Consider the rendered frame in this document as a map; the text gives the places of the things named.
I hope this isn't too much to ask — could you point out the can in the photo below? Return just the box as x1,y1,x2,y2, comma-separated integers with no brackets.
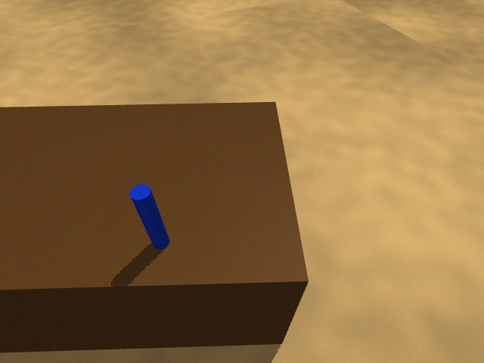
130,184,169,250

